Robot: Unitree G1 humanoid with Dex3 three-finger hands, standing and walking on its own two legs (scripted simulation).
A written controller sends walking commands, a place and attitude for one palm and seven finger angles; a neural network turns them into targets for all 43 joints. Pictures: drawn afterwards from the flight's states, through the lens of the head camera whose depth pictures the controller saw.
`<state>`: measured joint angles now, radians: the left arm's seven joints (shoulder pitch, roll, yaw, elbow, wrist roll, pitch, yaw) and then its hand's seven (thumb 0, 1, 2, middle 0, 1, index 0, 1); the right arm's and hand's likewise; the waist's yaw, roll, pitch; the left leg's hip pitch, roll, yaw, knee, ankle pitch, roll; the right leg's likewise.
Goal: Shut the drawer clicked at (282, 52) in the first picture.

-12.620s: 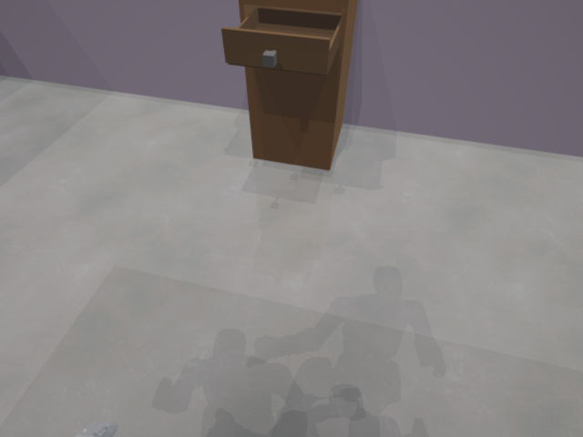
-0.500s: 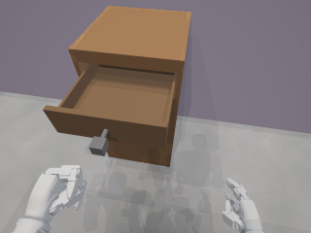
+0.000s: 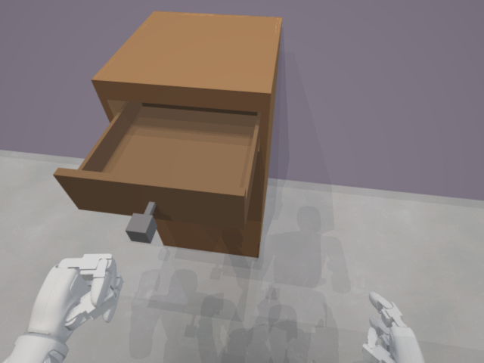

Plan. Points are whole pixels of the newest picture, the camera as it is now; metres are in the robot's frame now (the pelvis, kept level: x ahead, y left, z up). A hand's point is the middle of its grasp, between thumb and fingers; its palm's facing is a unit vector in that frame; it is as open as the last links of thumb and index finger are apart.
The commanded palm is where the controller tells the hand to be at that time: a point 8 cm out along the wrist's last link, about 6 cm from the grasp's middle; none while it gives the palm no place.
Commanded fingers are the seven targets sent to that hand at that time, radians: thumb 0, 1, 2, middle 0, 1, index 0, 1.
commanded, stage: bring the fist close to the handle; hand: left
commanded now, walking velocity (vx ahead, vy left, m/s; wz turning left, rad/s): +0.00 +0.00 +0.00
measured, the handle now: (145, 219) +0.38 +0.22 -0.02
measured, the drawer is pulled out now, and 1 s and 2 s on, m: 0.26 0.26 0.24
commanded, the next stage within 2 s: push the drawer shut in 1.42 s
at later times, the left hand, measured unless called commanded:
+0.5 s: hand (129, 275) +0.25 +0.20 +0.03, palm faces -0.09 -0.99 -0.06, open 3.3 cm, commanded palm +0.23 +0.26 +0.03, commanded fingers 0.00 0.90 0.90 -1.40 -1.60 -1.40 -1.60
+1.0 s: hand (144, 262) +0.29 +0.20 -0.02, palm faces -0.13 -0.99 -0.04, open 3.3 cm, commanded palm +0.28 +0.26 -0.02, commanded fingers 0.00 0.90 0.90 -1.40 -1.60 -1.40 -1.60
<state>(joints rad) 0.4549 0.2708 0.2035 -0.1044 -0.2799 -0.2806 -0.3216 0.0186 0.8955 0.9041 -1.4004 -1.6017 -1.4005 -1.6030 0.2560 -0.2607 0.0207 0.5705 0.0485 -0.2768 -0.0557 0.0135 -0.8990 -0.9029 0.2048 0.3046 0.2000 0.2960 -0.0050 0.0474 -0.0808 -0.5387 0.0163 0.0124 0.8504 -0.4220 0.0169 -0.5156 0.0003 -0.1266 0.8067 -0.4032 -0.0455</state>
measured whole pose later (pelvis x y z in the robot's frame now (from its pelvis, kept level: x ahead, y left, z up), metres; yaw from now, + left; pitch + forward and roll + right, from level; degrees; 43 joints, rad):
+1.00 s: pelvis -0.01 +0.01 -0.05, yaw -1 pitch +18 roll -2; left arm -0.01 0.29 0.25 0.36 -0.27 -0.40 -0.39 0.02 0.90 0.91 -1.40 -1.60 -1.40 -1.60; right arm 0.23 -0.26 0.02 0.56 0.02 -0.19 -0.04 0.01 -0.90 -0.90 0.21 0.30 0.20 0.30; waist -0.04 0.02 -0.13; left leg -0.94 0.02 0.02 1.15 -0.52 0.03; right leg -0.92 -0.01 -0.12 1.10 -0.49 -0.04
